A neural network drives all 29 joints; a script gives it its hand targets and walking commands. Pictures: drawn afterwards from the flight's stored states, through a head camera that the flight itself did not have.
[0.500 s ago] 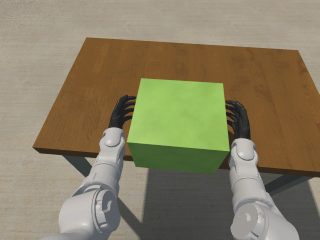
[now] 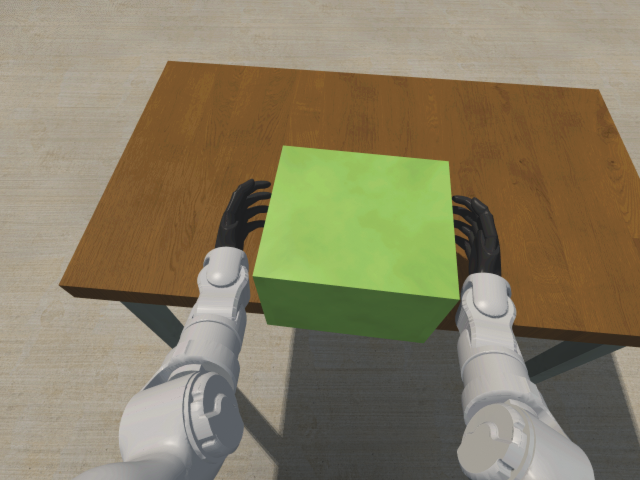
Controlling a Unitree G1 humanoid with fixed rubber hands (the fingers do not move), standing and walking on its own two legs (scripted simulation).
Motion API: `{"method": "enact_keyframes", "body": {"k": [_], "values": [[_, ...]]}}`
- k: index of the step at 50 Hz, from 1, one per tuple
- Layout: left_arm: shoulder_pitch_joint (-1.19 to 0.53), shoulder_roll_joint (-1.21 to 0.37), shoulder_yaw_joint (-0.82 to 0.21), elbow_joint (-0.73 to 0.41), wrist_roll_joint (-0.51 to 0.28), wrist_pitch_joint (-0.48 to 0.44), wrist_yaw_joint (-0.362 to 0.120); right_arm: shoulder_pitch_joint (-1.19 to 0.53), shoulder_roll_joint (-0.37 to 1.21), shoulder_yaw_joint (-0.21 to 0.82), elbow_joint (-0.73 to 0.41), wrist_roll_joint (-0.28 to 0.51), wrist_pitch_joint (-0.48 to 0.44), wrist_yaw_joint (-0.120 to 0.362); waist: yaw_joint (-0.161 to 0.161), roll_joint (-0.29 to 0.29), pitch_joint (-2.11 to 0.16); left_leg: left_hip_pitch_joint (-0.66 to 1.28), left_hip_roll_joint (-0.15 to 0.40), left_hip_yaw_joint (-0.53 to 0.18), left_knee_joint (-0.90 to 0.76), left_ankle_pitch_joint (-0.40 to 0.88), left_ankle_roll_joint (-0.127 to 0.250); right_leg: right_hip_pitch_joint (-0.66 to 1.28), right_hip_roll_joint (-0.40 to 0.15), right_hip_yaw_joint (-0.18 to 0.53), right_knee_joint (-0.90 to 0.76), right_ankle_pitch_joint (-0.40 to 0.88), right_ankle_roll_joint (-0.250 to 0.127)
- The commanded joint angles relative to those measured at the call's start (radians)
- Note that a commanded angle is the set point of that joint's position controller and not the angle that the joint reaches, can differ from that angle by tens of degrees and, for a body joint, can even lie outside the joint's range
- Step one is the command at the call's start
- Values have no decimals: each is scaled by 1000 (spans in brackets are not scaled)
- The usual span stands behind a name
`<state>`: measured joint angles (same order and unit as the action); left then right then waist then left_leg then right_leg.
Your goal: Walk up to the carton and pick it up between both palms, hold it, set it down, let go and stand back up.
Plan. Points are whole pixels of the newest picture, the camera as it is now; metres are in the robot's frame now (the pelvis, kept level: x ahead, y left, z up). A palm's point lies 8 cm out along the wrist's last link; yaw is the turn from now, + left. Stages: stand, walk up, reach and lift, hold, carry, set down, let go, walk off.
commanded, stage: set down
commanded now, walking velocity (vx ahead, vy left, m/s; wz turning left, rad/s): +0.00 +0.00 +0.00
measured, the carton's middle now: (354, 246) +0.43 -0.03 -0.03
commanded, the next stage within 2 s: none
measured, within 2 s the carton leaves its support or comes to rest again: neither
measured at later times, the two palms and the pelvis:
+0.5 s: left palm (223, 218) +0.45 +0.15 +0.01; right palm (479, 249) +0.41 -0.20 +0.00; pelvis +0.00 +0.01 -0.03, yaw -3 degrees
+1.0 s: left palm (198, 202) +0.45 +0.18 +0.05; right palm (536, 227) +0.42 -0.25 +0.05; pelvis -0.03 -0.01 -0.04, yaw -2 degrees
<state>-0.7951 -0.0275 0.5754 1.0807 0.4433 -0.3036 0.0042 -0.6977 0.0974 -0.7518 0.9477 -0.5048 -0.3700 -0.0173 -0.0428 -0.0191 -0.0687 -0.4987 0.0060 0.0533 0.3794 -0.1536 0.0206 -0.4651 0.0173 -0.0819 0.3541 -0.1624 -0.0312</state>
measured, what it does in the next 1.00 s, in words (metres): stands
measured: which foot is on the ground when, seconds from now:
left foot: down 0.00-1.00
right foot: down 0.00-1.00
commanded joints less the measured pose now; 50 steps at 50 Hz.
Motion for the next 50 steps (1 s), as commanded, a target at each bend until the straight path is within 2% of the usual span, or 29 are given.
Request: {"method": "enact_keyframes", "body": {"k": [1, 4, 6, 7, 10, 14, 16, 18, 21, 23, 29, 34, 37, 39, 42, 45, 50], "values": [[-453, -301, -162, 9, 47, -26, -44, -420, 375, 244, 62, -77, -9, 121, -2, 16, -514, 240, 29, 2, 5, 204, -20, 235, -35, 5, 23, 322, 56], [-436, -167, -139, 8, 29, -31, -9, -390, 238, 227, 67, -41, -2, 93, 0, 18, -524, 238, 29, 10, 10, 219, -21, 214, -31, 14, 23, 307, 55], [-421, -2, -114, -3, -11, -32, 31, -361, 62, 217, 90, 39, -3, 49, 0, 16, -536, 221, 28, 16, 17, 233, -16, 209, -29, 31, 33, 306, 54], [-425, 81, -124, -5, -56, -32, 56, -365, -22, 237, 106, 109, -5, 19, 3, 19, -550, 194, 29, 16, 25, 237, -12, 203, -26, 45, 42, 304, 49], [-484, 178, -256, 61, -238, -45, 99, -433, -90, 410, 167, 312, -4, -36, 13, 52, -608, 76, 34, 6, 70, 209, -18, 186, -23, 74, 84, 327, 35], [-577, 275, -363, 205, -404, -106, 108, -524, -192, 517, 207, 453, 2, -60, 16, 82, -751, 48, 30, -10, 140, 169, -30, 123, -25, 74, 154, 324, 31], [-607, 311, -412, 268, -462, -131, 107, -560, -251, 559, 215, 518, -1, -68, 21, 94, -820, 89, 31, -24, 189, 215, -46, 70, -18, 60, 186, 338, 28], [-624, 337, -442, 327, -496, -146, 100, -578, -304, 589, 244, 570, -16, -72, 22, 99, -878, 145, 31, -36, 250, 317, -65, 4, -7, 43, 210, 372, 32], [-628, 360, -472, 400, -527, -157, 84, -591, -379, 627, 313, 633, -50, -75, 12, 94, -913, 223, 32, -50, 331, 484, -93, -89, 13, 20, 233, 435, 41], [-625, 370, -497, 435, -551, -160, 70, -600, -426, 652, 374, 670, -72, -73, -2, 85, -890, 243, 32, -55, 363, 545, -105, -131, 24, 10, 244, 460, 46], [-624, 404, -594, 474, -641, -171, 30, -631, -526, 743, 493, 795, -109, -56, -34, 61, -810, 173, 21, -57, 388, 520, -114, -190, 35, 1, 275, 459, 63], [-706, 448, -700, 357, -753, -184, 19, -689, -580, 823, 408, 919, -90, -12, -20, 96, -922, 172, 19, -50, 405, 475, -115, -257, 34, -9, 287, 372, 67], [-757, 461, -758, 232, -812, -165, 20, -713, -590, 858, 301, 969, -50, 18, -7, 122, -1026, 200, 22, -47, 416, 463, -109, -272, 32, -9, 290, 333, 60], [-766, 475, -777, 189, -834, -132, 15, -717, -595, 877, 261, 993, -8, 34, -3, 117, -1055, 185, 18, -46, 415, 422, -95, -259, 27, -1, 292, 316, 59], [-762, 508, -774, 200, -842, -69, 1, -724, -615, 887, 263, 1011, 56, 40, -7, 78, -1009, 101, 6, -45, 394, 301, -63, -217, 15, 25, 286, 281, 65], [-768, 535, -755, 220, -836, -22, -9, -747, -632, 874, 248, 1006, 99, 26, -8, 29, -954, 0, -7, -39, 359, 187, -34, -142, 4, 58, 277, 262, 80], [-784, 569, -721, 237, -813, 44, -12, -796, -634, 853, 196, 981, 160, -8, -4, -30, -903, -90, -18, -36, 285, 89, -8, 33, -8, 94, 263, 276, 97]]}}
